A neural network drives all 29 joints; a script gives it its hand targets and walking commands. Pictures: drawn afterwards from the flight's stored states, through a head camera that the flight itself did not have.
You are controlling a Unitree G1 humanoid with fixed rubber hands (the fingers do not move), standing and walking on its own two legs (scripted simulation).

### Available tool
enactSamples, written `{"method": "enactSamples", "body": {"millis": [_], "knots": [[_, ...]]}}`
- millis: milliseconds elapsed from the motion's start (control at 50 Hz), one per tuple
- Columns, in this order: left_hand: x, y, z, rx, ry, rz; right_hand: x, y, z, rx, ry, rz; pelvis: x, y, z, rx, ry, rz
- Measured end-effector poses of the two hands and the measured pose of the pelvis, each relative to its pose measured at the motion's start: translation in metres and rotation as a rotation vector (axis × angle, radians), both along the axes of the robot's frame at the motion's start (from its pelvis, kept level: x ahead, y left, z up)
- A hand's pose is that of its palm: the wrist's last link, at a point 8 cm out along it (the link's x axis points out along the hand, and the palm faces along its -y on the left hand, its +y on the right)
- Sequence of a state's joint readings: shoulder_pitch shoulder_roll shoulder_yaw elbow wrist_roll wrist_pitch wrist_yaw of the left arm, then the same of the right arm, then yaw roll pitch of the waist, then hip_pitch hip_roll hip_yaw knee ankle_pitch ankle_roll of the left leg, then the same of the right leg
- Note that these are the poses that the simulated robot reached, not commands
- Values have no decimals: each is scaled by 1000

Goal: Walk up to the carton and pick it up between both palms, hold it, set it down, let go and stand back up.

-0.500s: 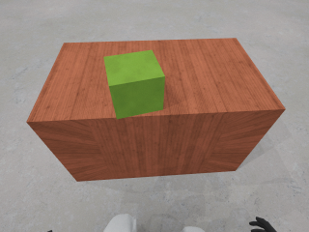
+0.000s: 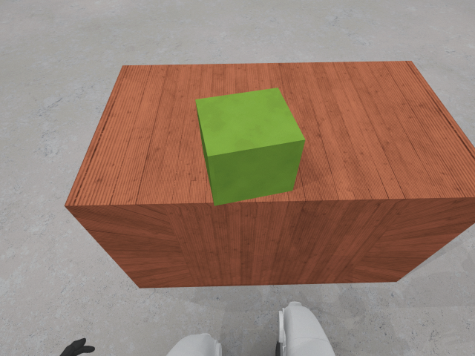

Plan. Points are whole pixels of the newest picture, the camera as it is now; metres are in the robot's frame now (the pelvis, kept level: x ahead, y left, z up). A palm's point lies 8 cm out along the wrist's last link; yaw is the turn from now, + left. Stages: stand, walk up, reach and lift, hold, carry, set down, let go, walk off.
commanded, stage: walk up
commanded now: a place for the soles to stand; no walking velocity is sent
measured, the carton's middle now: (246, 147) +0.53 -0.01 -0.01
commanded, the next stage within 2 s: none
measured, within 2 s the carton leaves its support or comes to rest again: neither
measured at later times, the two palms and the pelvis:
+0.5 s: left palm out of the picture +0.12 +0.29 -0.09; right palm out of the picture +0.09 -0.31 -0.11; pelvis +0.04 -0.01 +0.00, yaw +0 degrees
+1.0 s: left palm out of the picture +0.13 +0.30 -0.09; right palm (421, 350) +0.14 -0.30 -0.10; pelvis +0.05 +0.00 +0.00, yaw +1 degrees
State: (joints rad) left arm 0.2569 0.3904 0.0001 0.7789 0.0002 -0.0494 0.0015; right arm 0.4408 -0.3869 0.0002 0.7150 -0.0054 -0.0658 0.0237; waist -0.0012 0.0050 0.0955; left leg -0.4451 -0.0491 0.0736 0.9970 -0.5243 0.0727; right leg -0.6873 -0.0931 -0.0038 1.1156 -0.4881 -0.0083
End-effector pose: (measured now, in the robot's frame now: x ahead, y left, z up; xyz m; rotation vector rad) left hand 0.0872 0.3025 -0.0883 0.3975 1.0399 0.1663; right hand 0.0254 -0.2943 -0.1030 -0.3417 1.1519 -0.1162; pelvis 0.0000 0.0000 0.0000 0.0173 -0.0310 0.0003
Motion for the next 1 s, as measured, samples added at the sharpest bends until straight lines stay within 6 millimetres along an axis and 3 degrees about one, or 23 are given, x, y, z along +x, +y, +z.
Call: {"method": "enactSamples", "body": {"millis": [80,160,240,300,380,520,620,740,1000], "knots": [[13,-12,3,20,13,-4,16,-12,-8,18,8,1,13,-14,-1,19,21,-1],[25,-25,10,47,-5,-13,48,-24,-9,30,-41,1,23,-28,0,18,3,-13],[32,-26,21,62,-39,-3,83,-29,-3,32,-119,23,29,-31,4,29,-29,-5],[33,-24,21,64,-38,0,97,-28,0,25,-151,32,31,-29,4,26,-36,-5],[31,-15,9,51,-11,6,94,-23,-3,5,-125,37,31,-19,-2,11,-9,-1],[36,-11,-3,36,40,29,65,-21,-9,-14,0,26,43,-15,-4,16,-4,6],[46,-16,0,31,6,8,81,-25,-7,-16,-21,27,48,-18,-3,15,1,2],[42,-7,-3,24,10,21,106,-14,-3,-24,-81,47,47,-9,-4,9,-3,11],[42,-1,-3,19,-14,25,116,-8,1,-28,-118,56,46,-3,-4,4,-8,16]]}}
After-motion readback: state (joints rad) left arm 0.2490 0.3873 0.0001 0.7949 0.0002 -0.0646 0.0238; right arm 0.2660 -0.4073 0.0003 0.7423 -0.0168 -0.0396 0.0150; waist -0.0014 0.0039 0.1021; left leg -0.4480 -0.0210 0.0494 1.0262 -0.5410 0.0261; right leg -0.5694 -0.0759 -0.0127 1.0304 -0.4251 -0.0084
